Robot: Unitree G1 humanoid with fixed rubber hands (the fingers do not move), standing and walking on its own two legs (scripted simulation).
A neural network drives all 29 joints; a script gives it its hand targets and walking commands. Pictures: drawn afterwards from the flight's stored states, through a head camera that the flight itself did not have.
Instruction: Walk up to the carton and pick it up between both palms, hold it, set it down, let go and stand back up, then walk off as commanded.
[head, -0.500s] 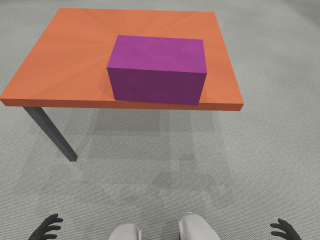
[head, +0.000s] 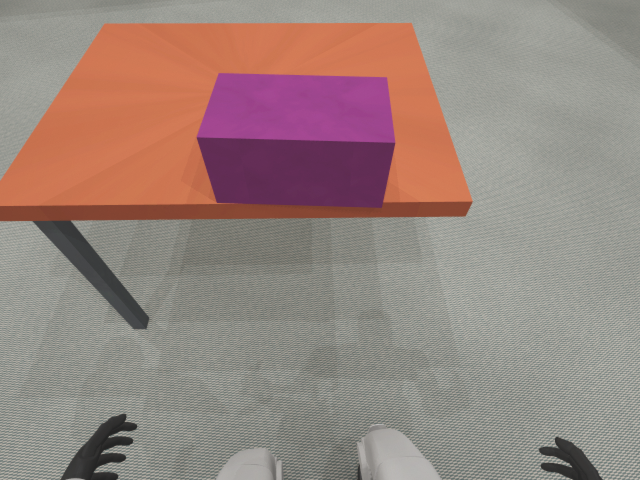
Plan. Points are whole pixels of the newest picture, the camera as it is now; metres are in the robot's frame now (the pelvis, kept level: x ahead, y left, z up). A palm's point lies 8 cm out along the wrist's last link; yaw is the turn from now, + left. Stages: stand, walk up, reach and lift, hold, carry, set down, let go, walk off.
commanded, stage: walk up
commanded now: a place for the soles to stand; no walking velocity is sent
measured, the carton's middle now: (300, 140) +0.66 +0.06 +0.00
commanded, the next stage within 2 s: none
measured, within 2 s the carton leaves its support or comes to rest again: neither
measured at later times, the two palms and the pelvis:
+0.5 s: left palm (53, 456) +0.15 +0.35 -0.09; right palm (561, 438) +0.17 -0.29 -0.08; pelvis +0.08 +0.03 +0.00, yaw -1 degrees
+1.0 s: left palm (69, 363) +0.26 +0.37 -0.08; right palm (523, 397) +0.23 -0.27 -0.10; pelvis +0.17 +0.05 +0.00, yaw +0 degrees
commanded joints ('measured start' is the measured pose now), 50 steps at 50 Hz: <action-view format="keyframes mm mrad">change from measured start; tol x64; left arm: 1 -29 275 109 -31 24 -44 -24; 50 -11 174 63 -58 29 -27 8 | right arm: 1 143 -398 -106 -41 -39 -47 21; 50 255 -410 -96 -26 -43 -52 -13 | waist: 1 -83 264 -81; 50 -73 244 -3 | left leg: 1 315 341 -587 -635 -450 283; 9 -578 -67 -162 343 -115 45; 21 212 -17 -113 -243 88 77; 24 309 295 -907 -746 -328 157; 40 -518 -84 -222 380 -114 31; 50 179 306 -820 -654 -155 186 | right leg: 1 -372 -58 -145 131 -265 -67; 9 541 -390 832 -587 -399 -313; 25 -490 -34 -33 355 -160 -65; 38 586 -252 321 -388 -392 -215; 50 -472 -12 -108 233 -226 -53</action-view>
